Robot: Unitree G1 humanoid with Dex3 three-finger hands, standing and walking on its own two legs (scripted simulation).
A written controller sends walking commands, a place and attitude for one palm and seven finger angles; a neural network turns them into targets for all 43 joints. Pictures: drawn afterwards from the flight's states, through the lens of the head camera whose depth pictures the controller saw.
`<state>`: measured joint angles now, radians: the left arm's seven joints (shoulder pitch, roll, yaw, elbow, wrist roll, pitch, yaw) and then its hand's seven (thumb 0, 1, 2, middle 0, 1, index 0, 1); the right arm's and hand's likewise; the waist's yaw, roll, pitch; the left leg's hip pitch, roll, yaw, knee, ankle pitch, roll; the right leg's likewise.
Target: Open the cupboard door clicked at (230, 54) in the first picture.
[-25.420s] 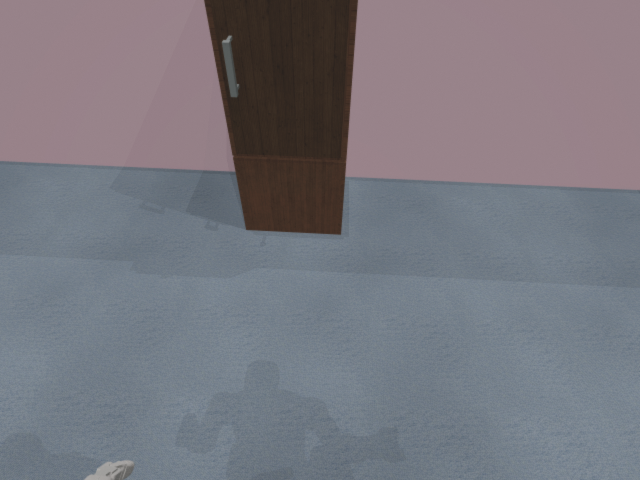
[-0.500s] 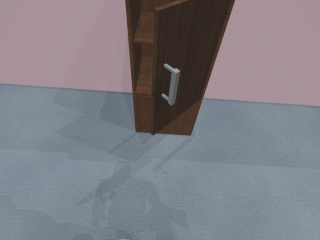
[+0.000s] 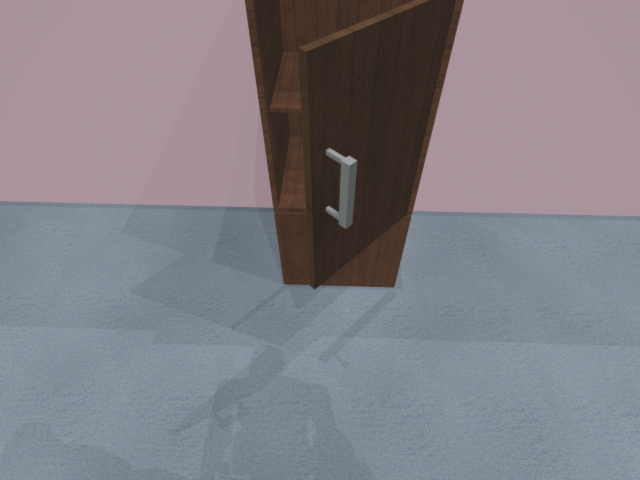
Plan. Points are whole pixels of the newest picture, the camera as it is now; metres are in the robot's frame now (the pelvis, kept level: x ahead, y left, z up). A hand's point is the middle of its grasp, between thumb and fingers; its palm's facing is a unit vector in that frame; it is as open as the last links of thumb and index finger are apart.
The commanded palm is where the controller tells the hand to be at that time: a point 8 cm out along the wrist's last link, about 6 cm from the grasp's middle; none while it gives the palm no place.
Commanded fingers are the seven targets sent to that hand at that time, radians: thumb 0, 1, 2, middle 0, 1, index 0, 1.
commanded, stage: let the arm hang, fingers relaxed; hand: left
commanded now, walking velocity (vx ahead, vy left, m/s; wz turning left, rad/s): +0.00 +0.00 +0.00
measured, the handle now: (339, 189) +0.62 +0.00 -0.02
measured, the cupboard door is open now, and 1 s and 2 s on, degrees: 47 47 47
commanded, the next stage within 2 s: look to check the result in 0.24 s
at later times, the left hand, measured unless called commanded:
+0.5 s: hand out of the picture +0.00 +0.17 -0.17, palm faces +0.06 -0.98 -0.18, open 7.3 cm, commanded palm none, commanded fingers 0.00 0.90 0.90 -0.20 -0.30 -0.20 -0.30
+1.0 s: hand out of the picture +0.03 +0.16 -0.17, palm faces +0.05 -0.98 -0.19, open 7.3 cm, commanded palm none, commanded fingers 0.00 0.90 0.90 -0.20 -0.30 -0.20 -0.30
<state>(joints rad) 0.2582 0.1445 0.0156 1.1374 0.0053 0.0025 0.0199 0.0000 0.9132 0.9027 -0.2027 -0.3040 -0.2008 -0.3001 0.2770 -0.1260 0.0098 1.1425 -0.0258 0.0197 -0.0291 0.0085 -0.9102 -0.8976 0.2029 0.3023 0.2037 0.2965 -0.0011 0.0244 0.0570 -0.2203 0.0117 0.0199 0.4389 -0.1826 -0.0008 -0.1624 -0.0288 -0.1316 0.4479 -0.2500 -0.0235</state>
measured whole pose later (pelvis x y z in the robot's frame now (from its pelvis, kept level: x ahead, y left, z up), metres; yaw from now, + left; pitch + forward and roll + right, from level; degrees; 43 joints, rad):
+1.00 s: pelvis +0.03 -0.01 +0.00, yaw +0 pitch -1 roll +0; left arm 0.26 0.14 0.03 1.14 0.01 -0.01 0.02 0.00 0.91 0.90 -0.20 -0.30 -0.20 -0.30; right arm 0.25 -0.15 0.00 1.15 -0.02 0.01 -0.05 0.01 -0.91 -0.90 0.20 0.30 0.20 0.30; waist 0.01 0.02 0.06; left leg -0.16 0.02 0.02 0.41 -0.22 -0.01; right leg -0.10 -0.02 -0.13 0.40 -0.28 -0.03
